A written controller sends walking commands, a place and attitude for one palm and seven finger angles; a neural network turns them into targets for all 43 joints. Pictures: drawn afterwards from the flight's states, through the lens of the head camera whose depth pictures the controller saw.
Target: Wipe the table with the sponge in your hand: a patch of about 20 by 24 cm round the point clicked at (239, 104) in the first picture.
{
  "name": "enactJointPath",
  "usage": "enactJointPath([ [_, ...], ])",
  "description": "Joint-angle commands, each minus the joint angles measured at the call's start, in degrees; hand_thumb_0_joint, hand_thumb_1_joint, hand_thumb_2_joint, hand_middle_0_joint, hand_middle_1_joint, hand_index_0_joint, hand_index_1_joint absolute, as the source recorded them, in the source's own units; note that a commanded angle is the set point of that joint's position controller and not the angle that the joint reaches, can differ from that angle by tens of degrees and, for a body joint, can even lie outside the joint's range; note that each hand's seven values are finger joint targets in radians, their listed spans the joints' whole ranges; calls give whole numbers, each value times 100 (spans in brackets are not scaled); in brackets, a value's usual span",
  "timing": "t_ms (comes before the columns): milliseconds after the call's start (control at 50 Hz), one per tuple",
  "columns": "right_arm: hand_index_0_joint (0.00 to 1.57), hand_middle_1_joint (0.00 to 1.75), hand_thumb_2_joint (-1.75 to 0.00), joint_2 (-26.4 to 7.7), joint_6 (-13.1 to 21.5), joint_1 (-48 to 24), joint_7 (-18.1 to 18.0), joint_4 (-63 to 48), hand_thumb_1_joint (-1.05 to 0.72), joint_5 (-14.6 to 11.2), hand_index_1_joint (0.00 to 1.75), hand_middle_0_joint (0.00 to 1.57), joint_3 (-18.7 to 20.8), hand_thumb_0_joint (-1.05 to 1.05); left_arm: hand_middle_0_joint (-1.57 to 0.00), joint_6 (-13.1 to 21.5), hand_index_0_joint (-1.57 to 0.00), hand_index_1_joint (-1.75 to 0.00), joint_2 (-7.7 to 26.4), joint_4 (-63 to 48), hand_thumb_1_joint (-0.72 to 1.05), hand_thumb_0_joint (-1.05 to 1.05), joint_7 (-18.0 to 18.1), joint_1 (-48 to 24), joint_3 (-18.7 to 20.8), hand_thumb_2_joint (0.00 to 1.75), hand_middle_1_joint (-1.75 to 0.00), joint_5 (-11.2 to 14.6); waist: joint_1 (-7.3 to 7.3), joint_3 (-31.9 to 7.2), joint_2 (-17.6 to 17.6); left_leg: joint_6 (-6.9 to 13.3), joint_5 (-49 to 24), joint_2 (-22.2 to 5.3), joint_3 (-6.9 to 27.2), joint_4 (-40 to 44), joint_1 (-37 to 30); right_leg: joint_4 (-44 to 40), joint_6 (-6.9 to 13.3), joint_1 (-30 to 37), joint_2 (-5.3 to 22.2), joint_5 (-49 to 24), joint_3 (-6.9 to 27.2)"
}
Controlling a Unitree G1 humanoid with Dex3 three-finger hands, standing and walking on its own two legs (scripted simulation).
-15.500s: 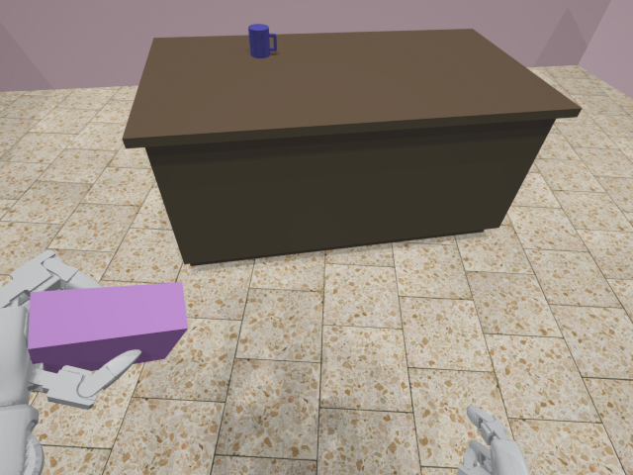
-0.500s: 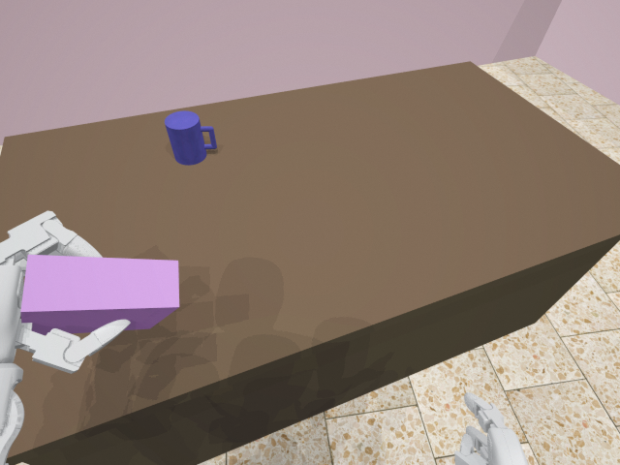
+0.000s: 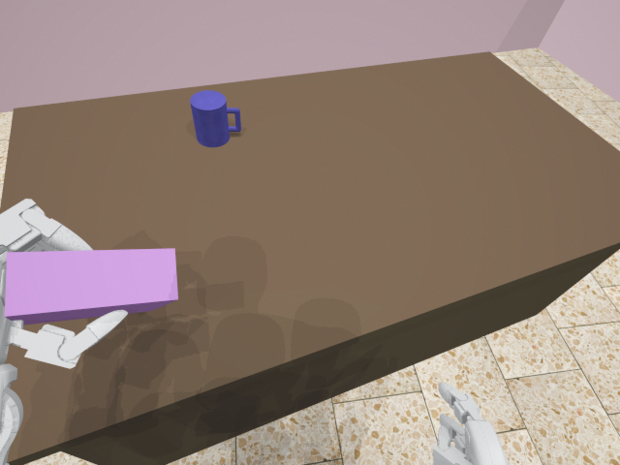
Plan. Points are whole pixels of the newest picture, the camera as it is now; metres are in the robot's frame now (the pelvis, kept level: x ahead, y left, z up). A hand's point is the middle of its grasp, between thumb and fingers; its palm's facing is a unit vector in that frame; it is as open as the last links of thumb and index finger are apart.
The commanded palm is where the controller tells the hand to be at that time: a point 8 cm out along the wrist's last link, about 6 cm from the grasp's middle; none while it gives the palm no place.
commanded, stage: come to a stop and stand still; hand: left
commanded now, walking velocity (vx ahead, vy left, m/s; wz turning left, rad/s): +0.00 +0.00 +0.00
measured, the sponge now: (118, 286) +0.24 +0.22 +0.15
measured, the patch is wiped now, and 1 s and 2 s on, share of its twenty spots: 0.00 0.00 0.00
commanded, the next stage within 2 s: look again from close up in 0.22 s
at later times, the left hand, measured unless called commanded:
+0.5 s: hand (83, 295) +0.22 +0.24 +0.16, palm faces +0.36 -0.85 -0.38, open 9.2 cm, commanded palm +0.16 +0.27 +0.17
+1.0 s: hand (121, 294) +0.23 +0.21 +0.15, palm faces +0.34 -0.86 -0.37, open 9.2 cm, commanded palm +0.17 +0.25 +0.17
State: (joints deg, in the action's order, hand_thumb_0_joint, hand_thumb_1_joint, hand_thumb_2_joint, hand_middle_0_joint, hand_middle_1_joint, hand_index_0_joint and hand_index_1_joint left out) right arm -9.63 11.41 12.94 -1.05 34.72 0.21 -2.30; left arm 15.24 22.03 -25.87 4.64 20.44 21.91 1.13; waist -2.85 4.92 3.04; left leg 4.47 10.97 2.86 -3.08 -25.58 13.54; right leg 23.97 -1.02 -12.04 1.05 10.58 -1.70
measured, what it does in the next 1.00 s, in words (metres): stands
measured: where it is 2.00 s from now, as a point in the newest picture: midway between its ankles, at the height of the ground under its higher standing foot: outside the picture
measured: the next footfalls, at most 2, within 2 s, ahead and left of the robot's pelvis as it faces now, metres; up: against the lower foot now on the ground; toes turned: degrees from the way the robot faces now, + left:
none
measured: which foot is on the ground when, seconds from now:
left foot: down 0.00-1.00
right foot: down 0.00-1.00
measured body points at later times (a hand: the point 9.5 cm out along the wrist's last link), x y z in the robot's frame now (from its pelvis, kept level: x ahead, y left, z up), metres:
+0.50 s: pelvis +0.00 +0.00 +0.00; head +0.02 +0.02 +0.45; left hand +0.19 +0.29 +0.18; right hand +0.18 -0.23 -0.07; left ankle +0.03 +0.06 -0.74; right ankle +0.02 -0.14 -0.74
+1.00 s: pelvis +0.00 -0.03 +0.00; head +0.02 -0.01 +0.45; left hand +0.20 +0.26 +0.17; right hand +0.17 -0.25 -0.07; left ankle +0.03 +0.06 -0.74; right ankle +0.03 -0.14 -0.74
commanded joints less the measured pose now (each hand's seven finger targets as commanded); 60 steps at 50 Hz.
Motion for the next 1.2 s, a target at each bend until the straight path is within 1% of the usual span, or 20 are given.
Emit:
enactJointPath([
  [0,20,30,-90,-882,260,-427,-43,-871,-90,-13,30,20,333,0,-120,337,-120,-160,735,-1069,10,0,70,-307,284,130,-160,61,100,-1122,-742,-567,-917,-991,961,820,-146,-44,188,510,103,-471,145],
  [80,20,30,-90,-872,154,-559,-67,-944,-90,-48,30,20,354,0,-120,312,-120,-160,1038,-1297,10,0,101,-393,590,130,-160,33,123,-1125,-901,-701,-1055,-950,917,820,-252,-46,211,514,77,-551,165],
  [100,20,30,-90,-858,99,-515,-70,-957,-90,-8,30,20,319,0,-120,325,-120,-160,837,-1198,10,0,58,-328,411,130,-160,89,118,-1120,-903,-684,-973,-972,947,864,-174,-89,192,518,75,-444,101],
  [180,20,30,-90,-847,84,-619,-91,-1055,-90,-44,30,20,346,0,-120,317,-120,-160,1057,-1538,10,0,105,-254,612,130,-160,62,125,-1200,-1022,-691,-803,-934,880,830,-246,-95,217,603,84,-545,153],
  [200,20,30,-90,-851,50,-555,-91,-1045,-90,-14,30,20,317,0,-120,328,-120,-160,832,-1429,10,0,69,-209,399,130,-160,110,124,-1144,-986,-686,-631,-958,916,914,-154,-122,199,568,68,-416,104],
  [240,20,30,-90,-887,59,-527,-98,-1068,-90,-21,30,20,364,0,-120,327,-120,-160,882,-1489,10,0,87,-272,414,130,-160,88,136,-1095,-1070,-694,-449,-983,960,950,-81,-98,217,607,86,-377,152],
  [380,20,30,-90,-902,50,-633,-153,-1038,-90,-74,30,20,379,0,-120,250,-120,-160,906,-1188,10,0,147,-271,456,130,-160,60,152,-981,-740,-518,191,-834,842,873,-3,-400,210,540,145,-415,356],
  [400,20,30,-90,-909,26,-561,-153,-1017,-90,-41,30,20,358,0,-120,257,-120,-160,698,-1064,10,0,125,-254,277,130,-160,88,150,-979,-678,-461,274,-809,833,830,44,-474,212,520,162,-357,342],
  [580,20,30,-90,-930,71,-679,-189,-1014,-90,-73,30,20,394,0,-120,197,-120,-160,1013,-1327,10,0,184,-129,524,130,-160,103,157,-1060,-701,-379,11,-699,802,648,-90,-570,249,431,222,-500,521],
  [600,20,30,-90,-922,50,-628,-183,-1008,-90,-45,30,20,370,0,-120,215,-120,-160,824,-1257,10,0,158,-88,366,130,-160,130,152,-1062,-705,-355,78,-705,814,665,-29,-587,245,458,219,-422,482],
  [680,20,30,-90,-943,74,-672,-201,-998,-90,-77,30,20,415,0,-120,209,-120,-160,1058,-1368,10,0,185,-12,588,130,-160,118,163,-1064,-792,-349,43,-714,816,646,-79,-589,255,406,214,-457,524],
  [700,20,30,-90,-908,53,-598,-201,-983,-90,-47,30,20,369,0,-120,207,-120,-160,859,-1170,10,0,152,46,433,130,-160,162,161,-1043,-661,-356,112,-746,852,729,-30,-605,235,406,184,-352,436],
  [740,20,30,-90,-925,51,-568,-206,-995,-90,-59,30,20,410,0,-120,178,-120,-160,920,-1142,10,0,131,-7,481,130,-160,176,166,-1061,-503,-383,145,-823,897,799,-84,-559,219,367,128,-309,428],
  [780,20,30,-90,-906,47,-656,-208,-980,-90,-84,30,20,411,0,-120,145,-120,-160,973,-1149,10,0,118,-78,529,130,-160,175,177,-1012,-639,-389,161,-888,872,867,-159,-529,195,260,77,-279,413],
  [800,20,30,-90,-906,27,-588,-200,-970,-90,-67,30,20,391,0,-120,140,-120,-160,773,-1034,10,0,85,-132,342,130,-160,199,182,-985,-644,-378,314,-931,896,935,-72,-512,181,254,50,-148,349],
  [880,20,30,-90,-893,22,-675,-168,-1016,-90,-96,30,20,425,0,-120,72,-120,-160,939,-1235,10,0,83,-342,431,130,-160,162,176,-984,-746,-339,372,-1034,866,909,-129,-421,181,193,22,-186,364],
  [900,20,30,-90,-882,0,-615,-161,-1017,-90,-69,30,20,407,0,-120,67,-120,-160,760,-1168,10,0,59,-334,262,130,-160,188,183,-960,-734,-318,419,-1044,880,901,-45,-427,176,207,10,-163,310],
  [980,20,30,-90,-884,-12,-661,-126,-1066,-90,-90,30,20,451,0,-120,9,-120,-160,1021,-1486,10,0,76,-365,481,130,-160,185,184,-1063,-848,-315,246,-1033,819,705,-187,-401,227,134,19,-269,405],
  [1000,20,30,-90,-872,-27,-619,-124,-1073,-90,-56,30,20,430,0,-120,4,-120,-160,859,-1382,10,0,50,-290,357,130,-160,229,184,-1044,-773,-286,252,-1056,812,654,-138,-425,220,122,22,-265,373],
  [1180,20,30,-90,-889,-103,-577,-148,-1144,-90,-104,30,20,516,0,-120,-161,-120,-160,1054,-1467,10,0,-11,47,609,130,-160,358,207,-1103,-739,-273,-80,-1046,676,222,-235,-383,304,-44,58,-493,551],
])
